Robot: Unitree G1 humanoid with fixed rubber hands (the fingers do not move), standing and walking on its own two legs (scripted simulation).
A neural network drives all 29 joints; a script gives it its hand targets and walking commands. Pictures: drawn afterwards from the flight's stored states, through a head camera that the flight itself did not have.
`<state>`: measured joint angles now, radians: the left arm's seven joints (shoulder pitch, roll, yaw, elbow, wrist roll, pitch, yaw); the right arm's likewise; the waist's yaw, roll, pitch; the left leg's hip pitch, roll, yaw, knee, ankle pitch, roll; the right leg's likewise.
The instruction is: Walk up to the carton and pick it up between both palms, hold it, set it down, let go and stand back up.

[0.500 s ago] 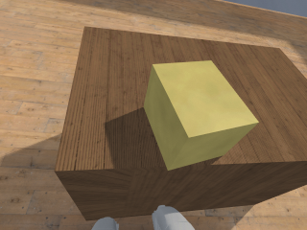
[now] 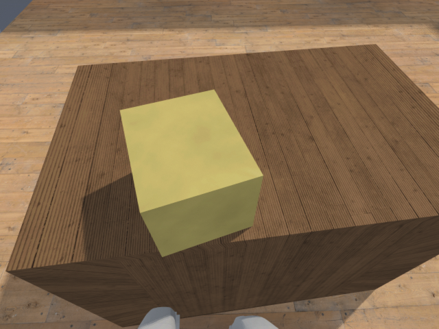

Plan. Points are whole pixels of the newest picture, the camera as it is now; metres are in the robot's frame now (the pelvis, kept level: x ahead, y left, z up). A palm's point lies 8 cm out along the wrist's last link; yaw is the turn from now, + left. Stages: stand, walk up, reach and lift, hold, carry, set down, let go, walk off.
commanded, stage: walk up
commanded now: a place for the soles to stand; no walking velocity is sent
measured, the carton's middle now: (189, 170) +0.39 +0.05 +0.06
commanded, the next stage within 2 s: none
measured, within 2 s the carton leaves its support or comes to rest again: neither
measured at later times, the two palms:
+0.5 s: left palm out of the picture +0.09 +0.37 -0.12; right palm out of the picture +0.11 -0.24 -0.08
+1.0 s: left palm out of the picture +0.08 +0.33 -0.10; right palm out of the picture +0.09 -0.27 -0.10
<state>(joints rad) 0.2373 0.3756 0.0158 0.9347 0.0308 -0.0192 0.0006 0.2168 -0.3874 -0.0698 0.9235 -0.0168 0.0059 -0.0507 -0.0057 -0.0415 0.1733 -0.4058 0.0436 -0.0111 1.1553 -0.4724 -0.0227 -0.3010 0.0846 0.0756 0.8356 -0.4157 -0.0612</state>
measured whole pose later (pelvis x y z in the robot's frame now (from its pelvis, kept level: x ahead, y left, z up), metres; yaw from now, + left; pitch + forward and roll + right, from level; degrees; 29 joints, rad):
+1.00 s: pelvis +0.01 +0.03 +0.01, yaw +0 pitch -3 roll +0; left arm 0.19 0.37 0.02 0.95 0.03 -0.02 0.01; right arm 0.16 -0.33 -0.06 0.92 -0.02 -0.01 -0.03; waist -0.01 0.00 0.12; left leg -0.39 0.05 -0.01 0.71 -0.25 -0.02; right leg -0.29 0.08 0.07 0.75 -0.40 -0.03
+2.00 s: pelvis -0.02 +0.04 +0.00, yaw +0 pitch -5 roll -1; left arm 0.12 0.37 0.02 0.95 0.03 0.04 -0.01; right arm 0.14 -0.34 -0.06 0.92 -0.02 0.00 -0.02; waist -0.01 0.00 0.17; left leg -0.39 0.05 -0.01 0.72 -0.24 -0.02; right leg -0.29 0.07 0.07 0.77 -0.39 -0.02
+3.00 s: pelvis -0.07 +0.05 -0.01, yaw +0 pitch -3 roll -1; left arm 0.17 0.36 0.02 0.96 0.02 -0.05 0.00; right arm 0.14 -0.31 -0.06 0.92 -0.02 -0.02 -0.01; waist -0.01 -0.01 0.06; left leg -0.41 -0.02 -0.03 0.84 -0.37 0.02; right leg -0.36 0.05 0.07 0.82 -0.40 0.01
